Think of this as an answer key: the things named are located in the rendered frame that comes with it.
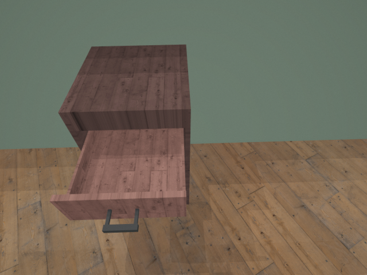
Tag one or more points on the drawer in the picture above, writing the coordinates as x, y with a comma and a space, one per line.
124, 170

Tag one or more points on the cabinet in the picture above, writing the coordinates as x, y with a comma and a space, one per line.
131, 87

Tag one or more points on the handle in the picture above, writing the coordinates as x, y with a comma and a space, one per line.
120, 228

